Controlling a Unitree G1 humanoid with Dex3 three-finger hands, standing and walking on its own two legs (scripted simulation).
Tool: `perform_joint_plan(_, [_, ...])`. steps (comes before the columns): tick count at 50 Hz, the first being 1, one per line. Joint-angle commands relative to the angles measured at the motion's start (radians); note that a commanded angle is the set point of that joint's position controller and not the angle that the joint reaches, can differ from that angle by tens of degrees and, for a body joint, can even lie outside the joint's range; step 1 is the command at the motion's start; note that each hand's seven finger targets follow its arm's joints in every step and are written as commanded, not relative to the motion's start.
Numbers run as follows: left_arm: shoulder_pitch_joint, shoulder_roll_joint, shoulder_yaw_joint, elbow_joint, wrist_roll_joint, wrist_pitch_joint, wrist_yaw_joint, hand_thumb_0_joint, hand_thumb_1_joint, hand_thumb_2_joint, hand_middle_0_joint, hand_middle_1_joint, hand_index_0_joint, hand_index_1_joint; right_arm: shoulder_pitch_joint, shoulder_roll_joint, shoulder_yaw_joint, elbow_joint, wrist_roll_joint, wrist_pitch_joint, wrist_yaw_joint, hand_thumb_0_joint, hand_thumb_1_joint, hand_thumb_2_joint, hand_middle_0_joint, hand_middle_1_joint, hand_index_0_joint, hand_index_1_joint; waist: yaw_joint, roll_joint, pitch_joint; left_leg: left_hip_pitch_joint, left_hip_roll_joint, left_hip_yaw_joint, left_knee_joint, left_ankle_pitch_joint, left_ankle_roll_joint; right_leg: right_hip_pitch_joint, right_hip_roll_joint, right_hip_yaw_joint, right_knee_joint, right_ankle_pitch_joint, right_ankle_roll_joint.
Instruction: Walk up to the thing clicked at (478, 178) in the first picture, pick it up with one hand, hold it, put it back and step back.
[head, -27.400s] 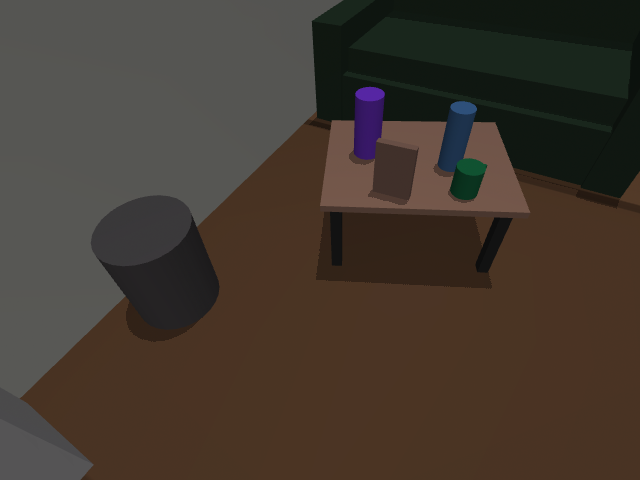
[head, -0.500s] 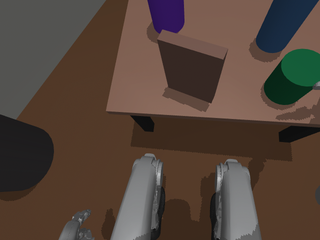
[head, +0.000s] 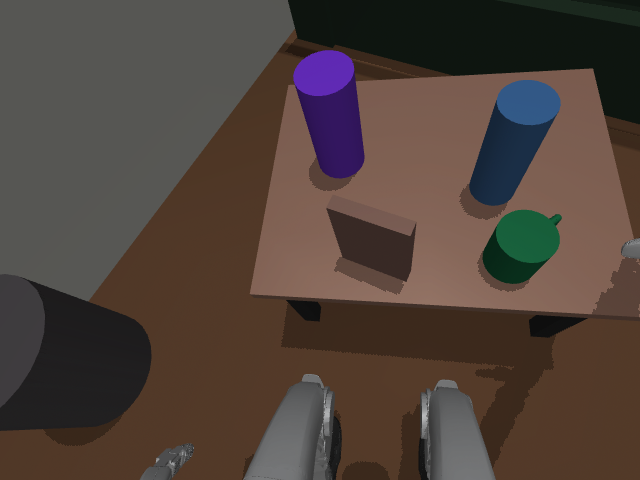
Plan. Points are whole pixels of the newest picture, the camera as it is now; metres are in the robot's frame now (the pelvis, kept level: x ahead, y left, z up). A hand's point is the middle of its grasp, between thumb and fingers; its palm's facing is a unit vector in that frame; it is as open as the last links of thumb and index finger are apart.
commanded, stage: home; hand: right
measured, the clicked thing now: (525, 242) +0.48 -0.26 -0.21
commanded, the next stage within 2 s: none
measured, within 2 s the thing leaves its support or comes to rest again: neither
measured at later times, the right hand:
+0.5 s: hand (627, 346) +0.27 -0.25 +0.02, palm faces +0.24 +0.92 -0.31, open 17.3 cm
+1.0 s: hand (574, 426) +0.21 -0.18 +0.05, palm faces +0.20 +0.94 -0.27, open 17.4 cm
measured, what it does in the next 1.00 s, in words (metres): rises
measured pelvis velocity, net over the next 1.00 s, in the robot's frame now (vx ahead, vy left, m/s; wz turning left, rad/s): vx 0.04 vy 0.02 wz -0.07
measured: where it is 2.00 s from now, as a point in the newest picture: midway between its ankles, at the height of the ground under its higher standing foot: outside the picture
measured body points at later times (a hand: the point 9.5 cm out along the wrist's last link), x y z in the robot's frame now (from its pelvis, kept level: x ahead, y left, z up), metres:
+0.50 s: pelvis +0.04 -0.01 +0.10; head +0.08 -0.03 +0.55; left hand +0.16 +0.23 +0.00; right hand +0.26 -0.29 +0.04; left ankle +0.06 +0.14 -0.59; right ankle +0.04 -0.12 -0.59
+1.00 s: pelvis +0.04 +0.02 +0.10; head +0.06 +0.01 +0.55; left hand +0.23 +0.24 +0.03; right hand +0.19 -0.23 +0.07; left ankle +0.06 +0.14 -0.59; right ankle +0.04 -0.12 -0.59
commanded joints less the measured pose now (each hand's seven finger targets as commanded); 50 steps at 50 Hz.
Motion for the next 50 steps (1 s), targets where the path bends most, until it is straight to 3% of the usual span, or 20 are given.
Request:
perform_joint_plan(1, [0.158, 0.200, 0.073, -0.040, 0.002, -0.015, 0.024, 0.000, 0.894, 0.900, -0.199, -0.295, -0.200, -0.294, -0.185, -0.215, 0.023, -0.047, 0.017, -0.033, -0.050, 0.000, 0.566, -0.047, 0.051, 0.050, 0.051, 0.050, -0.015, -0.201, -0.394, 0.280, -0.012, 0.014, -0.259, 0.240, 0.053, 0.529, 0.012, -0.011, -0.319, 0.320, -0.007])
perform_joint_plan(5, [0.150, 0.198, 0.080, -0.062, -0.011, -0.022, 0.020, 0.000, 0.894, 0.899, -0.199, -0.295, -0.200, -0.294, -0.034, -0.054, 0.120, -0.009, 0.047, 0.009, -0.050, 0.000, 0.528, -0.069, 0.055, 0.057, 0.055, 0.057, -0.018, -0.160, -0.350, 0.351, -0.018, 0.035, -0.328, 0.285, 0.059, 0.628, 0.004, 0.008, -0.410, 0.401, -0.003])
perform_joint_plan(6, [0.160, 0.204, 0.088, -0.061, -0.016, -0.022, 0.021, 0.000, 0.894, 0.899, -0.199, -0.295, -0.200, -0.294, -0.048, -0.049, 0.132, -0.088, 0.055, 0.014, -0.052, 0.000, 0.520, -0.073, 0.056, 0.058, 0.056, 0.058, -0.020, -0.174, -0.367, 0.382, -0.016, 0.035, -0.345, 0.296, 0.060, 0.663, 0.004, 0.011, -0.433, 0.417, 0.001])
perform_joint_plan(7, [0.160, 0.195, 0.083, -0.062, -0.020, -0.023, 0.019, 0.000, 0.894, 0.899, -0.199, -0.295, -0.200, -0.294, 0.030, -0.020, 0.143, -0.056, 0.060, 0.028, -0.054, 0.000, 0.517, -0.076, 0.056, 0.059, 0.056, 0.059, -0.026, -0.142, -0.364, 0.418, -0.017, 0.042, -0.358, 0.324, 0.059, 0.679, 0.002, 0.015, -0.450, 0.456, 0.001])
perform_joint_plan(8, [0.153, 0.192, 0.085, -0.072, -0.025, -0.024, 0.018, 0.000, 0.894, 0.899, -0.199, -0.295, -0.200, -0.294, 0.045, 0.018, 0.178, -0.121, 0.070, 0.036, -0.053, 0.000, 0.523, -0.072, 0.055, 0.057, 0.055, 0.057, -0.029, -0.138, -0.367, 0.446, -0.018, 0.043, -0.379, 0.337, 0.059, 0.708, 0.004, 0.010, -0.471, 0.473, 0.002])
perform_joint_plan(11, [0.137, 0.189, 0.089, -0.086, -0.041, -0.030, 0.028, 0.000, 0.894, 0.899, -0.199, -0.295, -0.200, -0.294, 0.146, 0.008, 0.183, -0.311, 0.088, 0.050, -0.070, 0.000, 0.502, -0.084, 0.057, 0.061, 0.057, 0.061, -0.067, -0.147, -0.371, 0.533, -0.016, 0.044, -0.430, 0.342, 0.060, 0.794, 0.001, 0.015, -0.545, 0.484, 0.006])
perform_joint_plan(14, [0.105, 0.168, 0.076, -0.106, -0.050, -0.044, 0.049, 0.000, 0.894, 0.899, -0.199, -0.295, -0.200, -0.294, 0.252, 0.008, 0.190, -0.523, 0.104, 0.062, -0.101, 0.000, 0.520, -0.074, 0.056, 0.058, 0.056, 0.058, -0.091, -0.190, -0.332, 0.614, -0.007, 0.037, -0.491, 0.296, 0.062, 0.831, 0.006, 0.005, -0.623, 0.386, 0.011])
perform_joint_plan(17, [0.065, 0.141, 0.060, -0.122, -0.051, -0.061, 0.073, 0.000, 0.894, 0.899, -0.199, -0.295, -0.200, -0.294, 0.375, 0.029, 0.194, -0.640, 0.116, 0.074, -0.133, 0.000, 0.527, -0.069, 0.055, 0.057, 0.055, 0.057, -0.107, -0.203, -0.286, 0.680, 0.000, 0.026, -0.532, 0.282, 0.060, 0.839, 0.015, -0.014, -0.659, 0.337, 0.007])
perform_joint_plan(20, [0.032, 0.112, 0.050, -0.145, -0.043, -0.080, 0.094, 0.000, 0.894, 0.899, -0.199, -0.295, -0.200, -0.294, 0.513, 0.175, 0.272, -0.711, 0.131, 0.087, -0.139, 0.000, 0.553, -0.054, 0.052, 0.052, 0.052, 0.052, -0.088, -0.192, -0.204, 0.700, 0.004, 0.023, -0.568, 0.267, 0.057, 0.845, 0.020, -0.028, -0.688, 0.307, 0.005])
perform_joint_plan(21, [0.018, 0.106, 0.049, -0.151, -0.044, -0.087, 0.099, 0.000, 0.894, 0.899, -0.199, -0.295, -0.200, -0.294, 0.569, 0.197, 0.281, -0.725, 0.134, 0.093, -0.141, 0.000, 0.553, -0.054, 0.052, 0.052, 0.052, 0.052, -0.096, -0.198, -0.176, 0.715, 0.006, 0.021, -0.578, 0.260, 0.057, 0.840, 0.022, -0.033, -0.698, 0.295, 0.005])
perform_joint_plan(27, [-0.039, 0.083, 0.058, -0.203, -0.039, -0.126, 0.108, 0.000, 0.894, 0.900, -0.199, -0.296, -0.200, -0.295, 0.851, 0.382, 0.445, -0.919, 0.148, 0.136, -0.129, 0.000, 0.564, -0.047, 0.051, 0.050, 0.051, 0.050, -0.085, -0.089, -0.096, 0.770, 0.003, 0.032, -0.620, 0.274, 0.044, 0.841, 0.030, -0.056, -0.713, 0.314, -0.006])
perform_joint_plan(28, [-0.045, 0.082, 0.059, -0.209, -0.041, -0.131, 0.109, 0.000, 0.894, 0.899, -0.199, -0.295, -0.200, -0.294, 0.903, 0.377, 0.442, -0.943, 0.149, 0.144, -0.129, 0.000, 0.556, -0.052, 0.052, 0.052, 0.052, 0.052, -0.094, -0.057, -0.077, 0.782, 0.002, 0.033, -0.625, 0.274, 0.040, 0.836, 0.031, -0.060, -0.713, 0.317, -0.009])
perform_joint_plan(33, [-0.062, 0.077, 0.058, -0.231, -0.036, -0.150, 0.122, 0.000, 0.894, 0.900, -0.199, -0.296, -0.200, -0.295, 0.990, 0.384, 0.456, -1.059, 0.140, 0.175, -0.121, 0.000, 0.532, -0.066, 0.054, 0.056, 0.054, 0.056, -0.071, 0.042, -0.039, 0.780, 0.007, 0.018, -0.646, 0.278, 0.020, 0.833, 0.043, -0.077, -0.689, 0.305, -0.026])
perform_joint_plan(38, [-0.062, 0.068, 0.053, -0.241, -0.028, -0.171, 0.139, 0.000, 0.894, 0.900, -0.199, -0.296, -0.200, -0.296, 0.969, 0.350, 0.414, -1.165, 0.132, 0.184, -0.119, 0.000, 0.554, -0.053, 0.052, 0.052, 0.052, 0.052, -0.075, -0.013, -0.063, 0.791, 0.025, -0.011, -0.640, 0.291, 0.017, 0.848, 0.056, -0.087, -0.668, 0.311, -0.026])
perform_joint_plan(41, [-0.061, 0.068, 0.052, -0.247, -0.022, -0.186, 0.145, 0.000, 0.894, 0.899, -0.199, -0.296, -0.200, -0.295, 0.984, 0.378, 0.427, -1.146, 0.128, 0.195, -0.119, 0.000, 0.541, -0.061, 0.053, 0.054, 0.053, 0.054, -0.074, -0.058, -0.076, 0.793, 0.032, -0.022, -0.627, 0.310, 0.020, 0.856, 0.060, -0.088, -0.658, 0.327, -0.021])
perform_joint_plan(42, [-0.055, 0.062, 0.051, -0.245, -0.021, -0.189, 0.147, 0.000, 0.894, 0.900, -0.199, -0.296, -0.200, -0.295, 0.949, 0.359, 0.418, -1.195, 0.128, 0.194, -0.121, 0.000, 0.537, -0.063, 0.054, 0.055, 0.054, 0.055, -0.078, -0.070, -0.077, 0.790, 0.033, -0.023, -0.634, 0.299, 0.021, 0.855, 0.062, -0.089, -0.658, 0.315, -0.021])
perform_joint_plan(45, [-0.053, 0.062, 0.052, -0.254, -0.016, -0.203, 0.146, 0.000, 0.894, 0.900, -0.199, -0.297, -0.200, -0.296, 1.027, 0.414, 0.465, -1.177, 0.125, 0.210, -0.119, 0.000, 0.548, -0.056, 0.052, 0.053, 0.052, 0.053, -0.085, -0.059, -0.083, 0.801, 0.032, -0.012, -0.629, 0.321, 0.021, 0.858, 0.064, -0.089, -0.657, 0.337, -0.019])
perform_joint_plan(46, [-0.054, 0.061, 0.053, -0.254, -0.015, -0.207, 0.144, 0.000, 0.894, 0.900, -0.199, -0.297, -0.200, -0.296, 1.060, 0.410, 0.454, -1.162, 0.124, 0.217, -0.120, 0.000, 0.555, -0.051, 0.051, 0.051, 0.051, 0.051, -0.102, -0.059, -0.081, 0.806, 0.032, -0.007, -0.626, 0.319, 0.023, 0.846, 0.064, -0.087, -0.658, 0.341, -0.017])
perform_joint_plan(48, [-0.063, 0.062, 0.052, -0.268, -0.015, -0.210, 0.138, 0.000, 0.894, 0.900, -0.199, -0.297, -0.200, -0.296, 1.122, 0.414, 0.453, -1.115, 0.121, 0.227, -0.120, 0.000, 0.552, -0.053, 0.052, 0.052, 0.052, 0.052, -0.109, -0.031, -0.054, 0.803, 0.028, 0.000, -0.627, 0.308, 0.022, 0.824, 0.063, -0.086, -0.659, 0.337, -0.017])
perform_joint_plan(50, [-0.070, 0.062, 0.051, -0.273, -0.015, -0.213, 0.130, 0.000, 0.895, 0.900, -0.200, -0.298, -0.200, -0.297, 1.108, 0.426, 0.462, -1.116, 0.121, 0.227, -0.119, 0.000, 0.557, -0.050, 0.051, 0.051, 0.051, 0.051, -0.107, -0.002, -0.044, 0.794, 0.025, 0.002, -0.630, 0.294, 0.020, 0.811, 0.062, -0.085, -0.657, 0.322, -0.019])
